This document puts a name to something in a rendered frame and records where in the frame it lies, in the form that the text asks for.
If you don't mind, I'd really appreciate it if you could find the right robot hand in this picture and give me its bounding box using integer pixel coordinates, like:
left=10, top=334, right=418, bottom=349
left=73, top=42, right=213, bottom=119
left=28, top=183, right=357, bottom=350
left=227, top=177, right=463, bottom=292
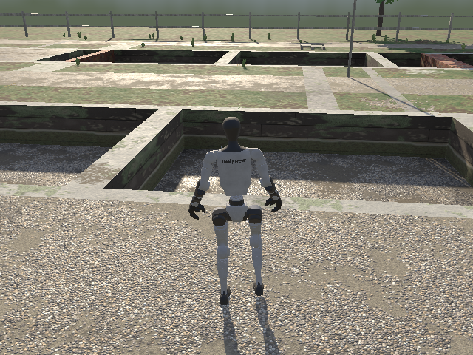
left=265, top=196, right=282, bottom=212

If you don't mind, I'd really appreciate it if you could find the robot left upper arm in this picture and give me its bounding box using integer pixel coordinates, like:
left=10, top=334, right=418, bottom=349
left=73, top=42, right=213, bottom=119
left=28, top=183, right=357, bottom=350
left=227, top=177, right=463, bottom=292
left=198, top=150, right=218, bottom=191

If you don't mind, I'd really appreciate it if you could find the humanoid robot head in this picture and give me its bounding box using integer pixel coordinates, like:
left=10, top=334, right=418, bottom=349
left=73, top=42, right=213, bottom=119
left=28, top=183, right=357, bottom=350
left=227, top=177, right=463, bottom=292
left=221, top=117, right=246, bottom=152

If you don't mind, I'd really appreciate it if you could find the robot right upper arm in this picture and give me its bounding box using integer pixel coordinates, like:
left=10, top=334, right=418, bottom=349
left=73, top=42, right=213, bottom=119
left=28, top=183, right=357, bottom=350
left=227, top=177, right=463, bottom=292
left=249, top=148, right=272, bottom=188

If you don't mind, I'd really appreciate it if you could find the left robot forearm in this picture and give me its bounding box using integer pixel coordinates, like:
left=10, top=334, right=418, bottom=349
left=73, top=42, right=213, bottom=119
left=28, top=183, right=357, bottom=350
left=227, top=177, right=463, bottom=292
left=191, top=179, right=205, bottom=207

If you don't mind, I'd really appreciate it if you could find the right robot forearm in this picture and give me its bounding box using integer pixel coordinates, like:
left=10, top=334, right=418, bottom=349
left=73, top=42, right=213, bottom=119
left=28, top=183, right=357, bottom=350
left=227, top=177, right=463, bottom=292
left=265, top=175, right=279, bottom=200

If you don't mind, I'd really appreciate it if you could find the humanoid robot torso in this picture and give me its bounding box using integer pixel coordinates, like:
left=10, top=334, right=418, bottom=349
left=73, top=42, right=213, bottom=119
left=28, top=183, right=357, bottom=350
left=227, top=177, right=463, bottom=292
left=217, top=146, right=251, bottom=222

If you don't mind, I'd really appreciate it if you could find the left robot hand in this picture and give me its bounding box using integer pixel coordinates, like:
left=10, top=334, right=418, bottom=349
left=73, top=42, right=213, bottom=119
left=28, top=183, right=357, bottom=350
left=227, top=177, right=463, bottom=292
left=188, top=203, right=205, bottom=220

